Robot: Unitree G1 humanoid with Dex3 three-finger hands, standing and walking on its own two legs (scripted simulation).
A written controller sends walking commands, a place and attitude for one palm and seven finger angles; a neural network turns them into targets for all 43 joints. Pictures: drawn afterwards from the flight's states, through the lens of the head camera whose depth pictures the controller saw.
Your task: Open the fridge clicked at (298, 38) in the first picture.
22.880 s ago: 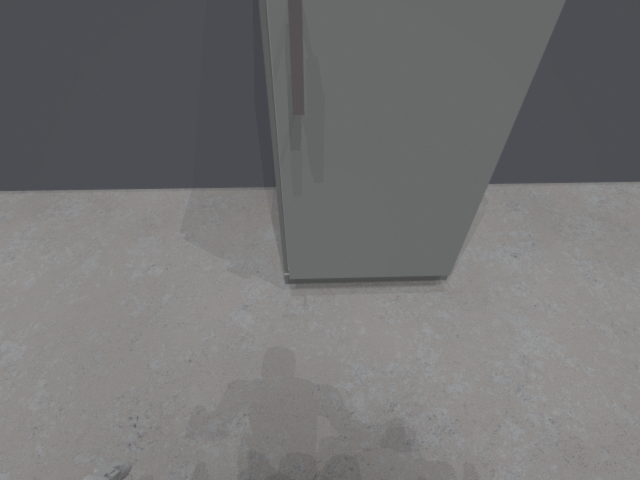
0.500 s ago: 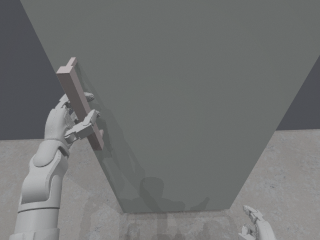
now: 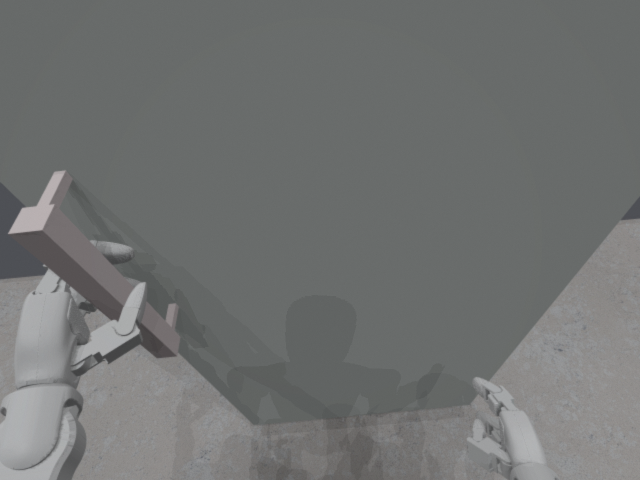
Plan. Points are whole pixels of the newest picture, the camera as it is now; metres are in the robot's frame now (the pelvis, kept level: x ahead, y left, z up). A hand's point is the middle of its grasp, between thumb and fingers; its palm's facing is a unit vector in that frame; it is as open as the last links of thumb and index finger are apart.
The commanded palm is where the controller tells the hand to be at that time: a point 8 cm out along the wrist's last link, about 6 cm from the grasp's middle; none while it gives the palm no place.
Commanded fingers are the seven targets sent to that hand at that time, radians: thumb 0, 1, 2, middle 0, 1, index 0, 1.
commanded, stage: walk backward, drawing the door open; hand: left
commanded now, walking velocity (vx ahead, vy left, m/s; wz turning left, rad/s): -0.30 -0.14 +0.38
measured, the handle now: (123, 280) +0.29 +0.23 +0.14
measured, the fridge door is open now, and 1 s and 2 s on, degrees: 1 8 43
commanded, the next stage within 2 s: none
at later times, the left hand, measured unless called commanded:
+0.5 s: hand (136, 322) +0.24 +0.20 +0.13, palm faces +0.54 -0.77 -0.34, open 7.2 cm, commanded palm +0.18 +0.23 +0.14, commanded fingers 0.00 0.90 0.90 -0.45 -1.40 -0.45 -1.40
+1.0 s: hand (133, 385) +0.18 +0.18 +0.14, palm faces +0.64 -0.72 -0.28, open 7.0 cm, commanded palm +0.12 +0.20 +0.14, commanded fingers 0.00 0.90 0.90 -0.45 -1.40 -0.45 -1.40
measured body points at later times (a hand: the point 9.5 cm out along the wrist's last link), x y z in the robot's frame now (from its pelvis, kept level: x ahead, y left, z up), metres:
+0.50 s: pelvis -0.01 -0.10 -0.03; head +0.03 -0.11 +0.42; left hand +0.21 +0.24 +0.15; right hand +0.18 -0.32 -0.13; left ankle +0.02 +0.06 -0.75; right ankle -0.02 -0.26 -0.71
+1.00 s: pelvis -0.08 -0.17 -0.01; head -0.02 -0.15 +0.43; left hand +0.14 +0.21 +0.15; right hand +0.18 -0.34 -0.09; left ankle -0.06 -0.05 -0.75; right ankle -0.05 -0.27 -0.72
